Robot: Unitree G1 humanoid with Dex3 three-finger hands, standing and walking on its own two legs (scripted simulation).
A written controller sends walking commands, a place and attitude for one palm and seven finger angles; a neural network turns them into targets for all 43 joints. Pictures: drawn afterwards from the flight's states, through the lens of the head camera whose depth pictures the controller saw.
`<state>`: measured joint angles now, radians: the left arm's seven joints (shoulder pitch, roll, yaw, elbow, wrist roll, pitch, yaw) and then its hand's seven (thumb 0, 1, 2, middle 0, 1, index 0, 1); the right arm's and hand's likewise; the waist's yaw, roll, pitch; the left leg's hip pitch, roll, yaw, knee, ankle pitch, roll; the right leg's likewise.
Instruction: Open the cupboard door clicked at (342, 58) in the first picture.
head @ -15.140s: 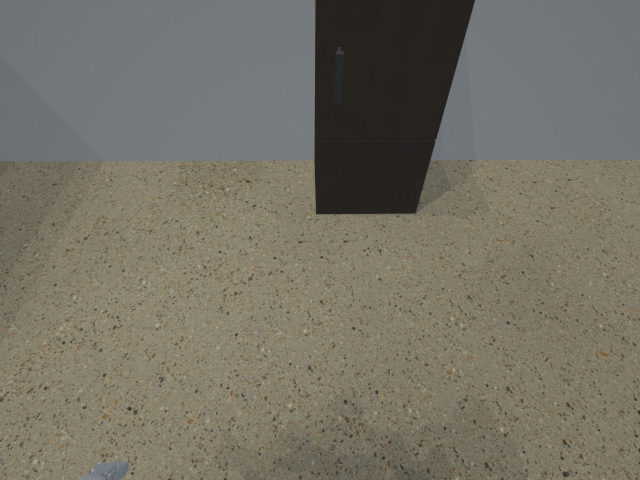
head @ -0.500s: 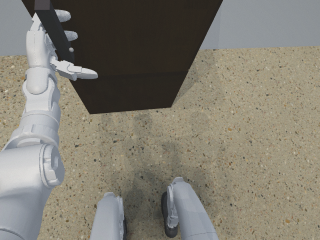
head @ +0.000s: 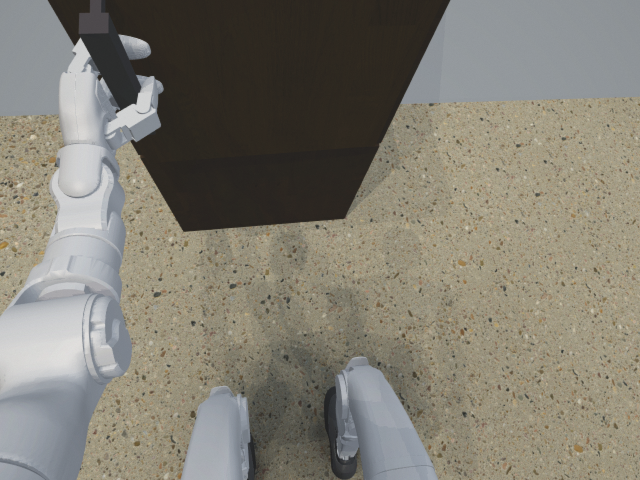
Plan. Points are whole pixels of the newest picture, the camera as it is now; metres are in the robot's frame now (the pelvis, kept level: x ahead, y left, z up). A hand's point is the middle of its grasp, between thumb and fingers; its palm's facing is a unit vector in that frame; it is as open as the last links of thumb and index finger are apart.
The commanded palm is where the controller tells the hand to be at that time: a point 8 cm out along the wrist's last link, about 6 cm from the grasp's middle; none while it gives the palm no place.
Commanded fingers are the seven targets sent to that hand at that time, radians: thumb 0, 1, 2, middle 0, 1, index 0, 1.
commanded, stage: close the thumb around the handle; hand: left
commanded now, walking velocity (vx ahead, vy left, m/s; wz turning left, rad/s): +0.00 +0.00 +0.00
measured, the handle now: (123, 68) +0.59 +0.17 +0.04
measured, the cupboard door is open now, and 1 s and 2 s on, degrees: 2 32 40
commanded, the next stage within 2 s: pull the door open along its arc in 0.10 s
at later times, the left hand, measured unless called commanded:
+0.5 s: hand (151, 131) +0.51 +0.14 +0.03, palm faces +0.00 -1.00 -0.02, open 6.1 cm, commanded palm +0.45 +0.18 +0.03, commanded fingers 0.00 0.90 0.90 -0.40 -1.35 -0.40 -1.35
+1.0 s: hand (238, 248) +0.37 +0.05 +0.04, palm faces +0.38 -0.92 +0.00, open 6.3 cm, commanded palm +0.29 +0.07 +0.03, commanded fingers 0.00 0.90 0.90 -0.40 -1.35 -0.40 -1.35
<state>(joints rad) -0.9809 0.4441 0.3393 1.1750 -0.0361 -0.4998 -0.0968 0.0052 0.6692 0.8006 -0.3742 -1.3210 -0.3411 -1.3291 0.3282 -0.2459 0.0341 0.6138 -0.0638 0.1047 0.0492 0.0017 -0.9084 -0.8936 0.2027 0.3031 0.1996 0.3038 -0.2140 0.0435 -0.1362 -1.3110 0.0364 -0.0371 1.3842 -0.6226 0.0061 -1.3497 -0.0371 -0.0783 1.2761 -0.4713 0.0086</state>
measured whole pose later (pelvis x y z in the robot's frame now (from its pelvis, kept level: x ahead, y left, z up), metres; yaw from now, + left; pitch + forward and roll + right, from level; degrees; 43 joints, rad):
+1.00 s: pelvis +0.02 -0.01 +0.03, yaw +2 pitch +25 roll -1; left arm -0.19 -0.14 -0.13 0.49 0.16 -0.49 0.65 0.02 0.66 0.74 -0.29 -1.32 -0.33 -1.33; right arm 0.16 -0.16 -0.03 0.57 -0.11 0.00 0.07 0.01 -0.91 -0.89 0.20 0.30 0.20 0.30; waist -0.03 0.01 -0.19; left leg -1.08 0.02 -0.02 1.25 -0.61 -0.01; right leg -1.15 -0.05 -0.06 1.21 -0.49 -0.01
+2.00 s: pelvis -0.01 -0.04 +0.02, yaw +4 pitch +22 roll +1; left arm -0.11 -0.13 -0.21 0.44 0.15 -0.45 0.65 -0.01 -0.47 0.31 -0.26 -0.89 -0.26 -0.90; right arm 0.17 -0.18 -0.02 0.63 -0.10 -0.11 0.02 0.01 -0.91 -0.89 0.20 0.30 0.20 0.30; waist -0.03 0.03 -0.19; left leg -1.09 0.01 -0.04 1.28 -0.58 -0.05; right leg -1.17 -0.06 -0.08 1.27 -0.49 -0.05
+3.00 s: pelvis -0.01 -0.01 +0.00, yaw +4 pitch +22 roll +0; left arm 0.24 0.04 -0.26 0.06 0.03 -0.46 0.09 -0.01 -0.50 0.30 -0.15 -0.30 -0.15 -0.30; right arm 0.18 -0.20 0.00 0.43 -0.03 -0.03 0.02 0.01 -0.91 -0.89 0.20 0.30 0.20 0.30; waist 0.01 0.02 -0.18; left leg -1.13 -0.01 -0.02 1.39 -0.64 -0.01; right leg -1.20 -0.08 -0.05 1.36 -0.54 0.00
